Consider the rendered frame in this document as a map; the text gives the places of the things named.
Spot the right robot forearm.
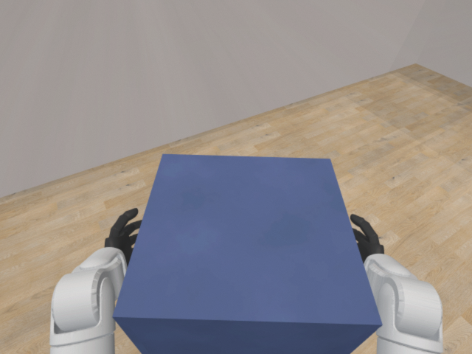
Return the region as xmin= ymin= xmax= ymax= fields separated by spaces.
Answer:
xmin=364 ymin=254 xmax=443 ymax=354

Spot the left robot forearm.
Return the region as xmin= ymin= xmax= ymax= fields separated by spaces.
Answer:
xmin=49 ymin=247 xmax=128 ymax=354

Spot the carton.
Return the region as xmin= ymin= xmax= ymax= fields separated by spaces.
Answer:
xmin=112 ymin=154 xmax=383 ymax=354

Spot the robot left hand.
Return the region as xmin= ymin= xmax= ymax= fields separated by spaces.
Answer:
xmin=105 ymin=208 xmax=142 ymax=266

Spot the robot right hand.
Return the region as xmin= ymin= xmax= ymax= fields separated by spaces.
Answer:
xmin=350 ymin=214 xmax=384 ymax=263

